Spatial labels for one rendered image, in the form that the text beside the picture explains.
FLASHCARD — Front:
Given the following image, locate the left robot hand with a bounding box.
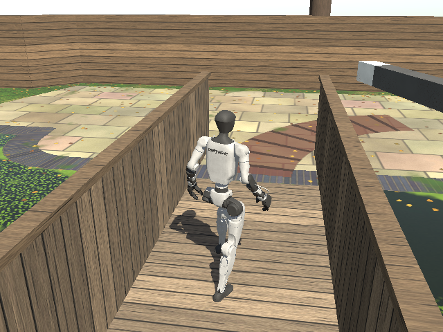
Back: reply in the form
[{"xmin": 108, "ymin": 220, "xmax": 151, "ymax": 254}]
[{"xmin": 187, "ymin": 182, "xmax": 203, "ymax": 200}]

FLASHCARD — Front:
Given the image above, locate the humanoid robot torso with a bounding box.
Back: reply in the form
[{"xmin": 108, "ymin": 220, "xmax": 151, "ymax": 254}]
[{"xmin": 206, "ymin": 135, "xmax": 239, "ymax": 209}]

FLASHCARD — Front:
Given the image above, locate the robot right upper arm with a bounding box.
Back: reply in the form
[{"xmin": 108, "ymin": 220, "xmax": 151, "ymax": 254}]
[{"xmin": 234, "ymin": 143, "xmax": 250, "ymax": 184}]

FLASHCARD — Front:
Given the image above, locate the right robot hand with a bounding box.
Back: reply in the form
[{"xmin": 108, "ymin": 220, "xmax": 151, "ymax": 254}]
[{"xmin": 256, "ymin": 194, "xmax": 272, "ymax": 211}]

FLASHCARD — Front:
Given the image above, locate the robot head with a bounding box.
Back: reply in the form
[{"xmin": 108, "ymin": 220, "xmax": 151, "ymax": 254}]
[{"xmin": 211, "ymin": 110, "xmax": 236, "ymax": 145}]

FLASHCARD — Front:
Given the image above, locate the left robot forearm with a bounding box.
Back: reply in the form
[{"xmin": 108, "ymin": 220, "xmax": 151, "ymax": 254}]
[{"xmin": 186, "ymin": 166, "xmax": 196, "ymax": 187}]

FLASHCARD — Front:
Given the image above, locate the robot left upper arm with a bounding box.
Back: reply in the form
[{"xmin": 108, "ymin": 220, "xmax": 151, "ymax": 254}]
[{"xmin": 187, "ymin": 136, "xmax": 212, "ymax": 172}]

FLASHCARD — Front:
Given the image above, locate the right robot forearm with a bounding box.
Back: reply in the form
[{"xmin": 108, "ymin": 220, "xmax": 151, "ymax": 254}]
[{"xmin": 246, "ymin": 174, "xmax": 266, "ymax": 201}]

